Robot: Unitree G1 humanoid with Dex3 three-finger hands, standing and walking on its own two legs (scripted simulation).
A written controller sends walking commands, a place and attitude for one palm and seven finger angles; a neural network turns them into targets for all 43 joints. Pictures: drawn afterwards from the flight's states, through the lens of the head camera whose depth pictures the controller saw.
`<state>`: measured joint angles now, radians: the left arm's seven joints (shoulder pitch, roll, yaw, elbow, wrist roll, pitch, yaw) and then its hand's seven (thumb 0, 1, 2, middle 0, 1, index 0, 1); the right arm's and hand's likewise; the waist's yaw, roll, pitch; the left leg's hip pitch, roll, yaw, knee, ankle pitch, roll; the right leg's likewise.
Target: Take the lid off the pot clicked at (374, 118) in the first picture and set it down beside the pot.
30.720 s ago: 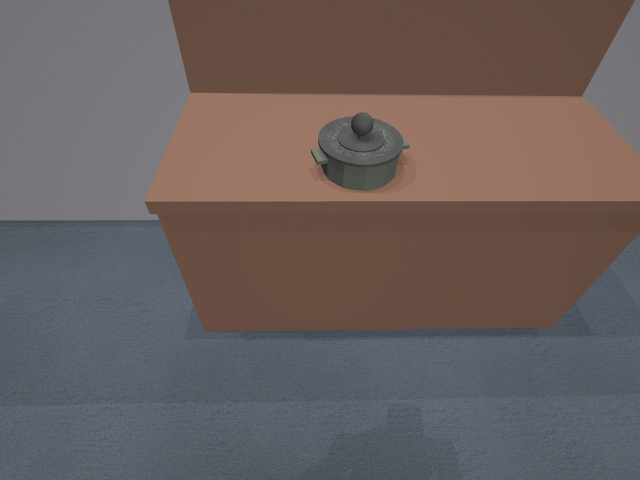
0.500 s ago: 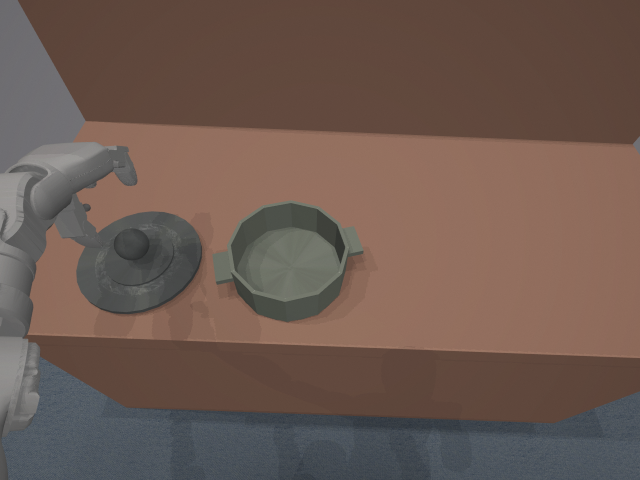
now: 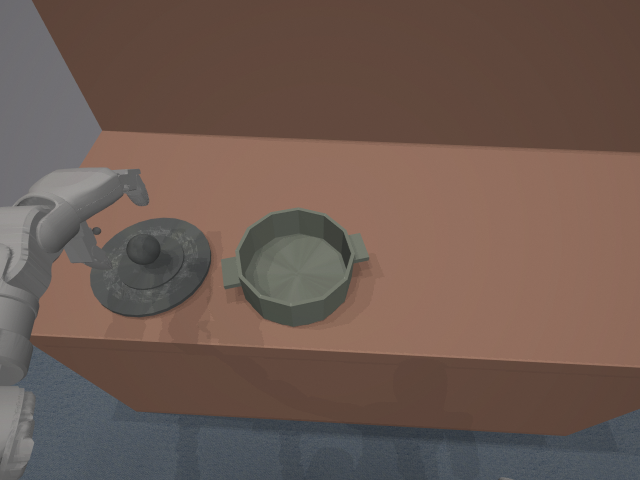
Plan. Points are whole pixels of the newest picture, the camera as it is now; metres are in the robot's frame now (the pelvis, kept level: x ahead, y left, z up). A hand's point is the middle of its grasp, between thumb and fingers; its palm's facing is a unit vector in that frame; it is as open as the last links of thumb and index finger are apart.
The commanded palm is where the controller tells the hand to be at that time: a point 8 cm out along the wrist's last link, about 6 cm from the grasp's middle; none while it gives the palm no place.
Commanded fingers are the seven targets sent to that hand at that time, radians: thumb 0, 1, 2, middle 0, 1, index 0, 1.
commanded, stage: draw the hand back to the body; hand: left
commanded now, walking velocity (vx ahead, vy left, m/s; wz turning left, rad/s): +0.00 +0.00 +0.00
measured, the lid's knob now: (143, 249) +0.47 +0.31 -0.06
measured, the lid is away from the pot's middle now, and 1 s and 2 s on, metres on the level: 0.26 0.26 0.26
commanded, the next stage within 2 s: step back with the hand held close in 1.86 s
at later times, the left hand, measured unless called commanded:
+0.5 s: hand (120, 216) +0.37 +0.23 +0.14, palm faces +0.36 -0.87 -0.33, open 10.4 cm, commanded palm +0.31 +0.28 +0.15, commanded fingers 0.00 0.38 0.70 -0.27 -0.67 -0.27 -0.67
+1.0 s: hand (105, 275) +0.29 +0.22 +0.15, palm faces +0.43 -0.84 -0.34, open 8.0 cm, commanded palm +0.24 +0.25 +0.16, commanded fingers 0.00 0.90 0.90 -0.20 -0.30 -0.20 -0.30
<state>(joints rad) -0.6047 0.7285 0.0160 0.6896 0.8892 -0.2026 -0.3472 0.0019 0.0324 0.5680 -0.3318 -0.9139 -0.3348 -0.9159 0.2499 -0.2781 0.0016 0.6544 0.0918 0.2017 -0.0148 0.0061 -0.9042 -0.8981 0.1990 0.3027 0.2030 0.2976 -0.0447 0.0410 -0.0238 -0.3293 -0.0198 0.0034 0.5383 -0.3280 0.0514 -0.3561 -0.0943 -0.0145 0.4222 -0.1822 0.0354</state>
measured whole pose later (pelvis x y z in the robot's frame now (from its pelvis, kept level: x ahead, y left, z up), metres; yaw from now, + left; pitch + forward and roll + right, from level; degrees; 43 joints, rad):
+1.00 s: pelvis +0.01 -0.05 +0.00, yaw +0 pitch -2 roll -1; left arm 0.08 0.36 0.30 -0.06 -0.04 -0.04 0.11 0.01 0.70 0.83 -0.23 -0.43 -0.23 -0.43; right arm 0.18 -0.25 0.03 0.68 0.04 -0.09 -0.09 0.01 -0.90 -0.90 0.20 0.30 0.20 0.30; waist 0.03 0.06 0.01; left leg -0.09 0.05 -0.02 0.46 -0.34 -0.02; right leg -0.16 -0.04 -0.05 0.44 -0.24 0.03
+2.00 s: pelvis +0.00 -0.04 +0.00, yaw +0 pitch -4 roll -1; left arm 0.52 0.35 0.28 -0.53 -0.03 -0.07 0.11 0.02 0.89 0.90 -0.21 -0.30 -0.21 -0.30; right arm 0.18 -0.22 0.04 0.62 0.02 -0.14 -0.09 0.01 -0.90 -0.90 0.20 0.30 0.21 0.30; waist 0.07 0.05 0.02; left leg -0.11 0.03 -0.01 0.54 -0.36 -0.01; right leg -0.17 -0.06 -0.04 0.49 -0.25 0.04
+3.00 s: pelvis -0.11 -0.03 -0.02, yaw +2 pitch -2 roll -1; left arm 0.55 0.42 0.40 -0.64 0.01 -0.29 0.15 0.02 0.88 0.90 -0.21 -0.30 -0.21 -0.30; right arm 0.24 -0.19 0.01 0.58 0.01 -0.15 -0.06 0.01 -0.90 -0.90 0.20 0.30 0.21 0.30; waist -0.01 -0.07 0.06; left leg -0.44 0.02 0.01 0.75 -0.30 0.02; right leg -0.45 -0.09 -0.04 0.63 -0.15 0.04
